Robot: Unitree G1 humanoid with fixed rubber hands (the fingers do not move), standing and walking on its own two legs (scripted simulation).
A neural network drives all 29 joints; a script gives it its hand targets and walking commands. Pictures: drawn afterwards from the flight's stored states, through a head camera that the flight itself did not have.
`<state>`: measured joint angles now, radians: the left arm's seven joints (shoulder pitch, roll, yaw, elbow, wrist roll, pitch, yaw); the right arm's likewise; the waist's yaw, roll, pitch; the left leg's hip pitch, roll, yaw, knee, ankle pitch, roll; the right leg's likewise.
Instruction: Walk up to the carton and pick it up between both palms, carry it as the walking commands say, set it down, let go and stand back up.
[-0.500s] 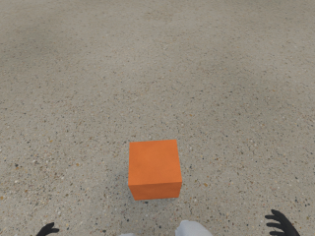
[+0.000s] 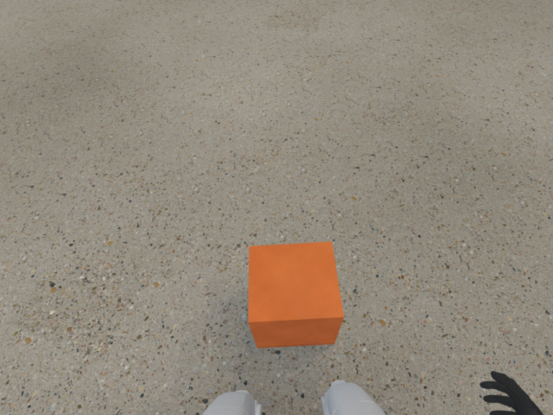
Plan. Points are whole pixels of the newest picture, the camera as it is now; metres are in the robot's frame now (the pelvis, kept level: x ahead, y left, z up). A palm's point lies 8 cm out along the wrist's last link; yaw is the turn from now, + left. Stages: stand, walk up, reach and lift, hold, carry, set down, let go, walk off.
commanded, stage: walk up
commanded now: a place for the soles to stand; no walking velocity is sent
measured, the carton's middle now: (293, 296) +0.51 -0.01 -0.60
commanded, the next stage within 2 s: reach and lift in 1.62 s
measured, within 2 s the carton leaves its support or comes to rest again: neither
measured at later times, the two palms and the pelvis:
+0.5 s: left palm (72, 391) +0.16 +0.33 -0.08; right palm (507, 401) +0.14 -0.29 -0.07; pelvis +0.04 +0.02 +0.02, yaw -2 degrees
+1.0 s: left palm (81, 382) +0.17 +0.31 -0.06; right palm (507, 402) +0.14 -0.30 -0.08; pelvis +0.05 +0.01 +0.04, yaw -2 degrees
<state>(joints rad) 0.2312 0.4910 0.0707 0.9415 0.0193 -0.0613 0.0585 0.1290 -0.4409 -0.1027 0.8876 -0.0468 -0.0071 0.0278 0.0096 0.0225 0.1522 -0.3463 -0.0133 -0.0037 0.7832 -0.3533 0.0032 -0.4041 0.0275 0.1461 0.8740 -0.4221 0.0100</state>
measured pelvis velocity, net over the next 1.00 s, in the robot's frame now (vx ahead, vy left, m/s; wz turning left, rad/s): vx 0.05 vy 0.01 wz -0.04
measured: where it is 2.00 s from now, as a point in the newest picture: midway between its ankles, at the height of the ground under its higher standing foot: outside the picture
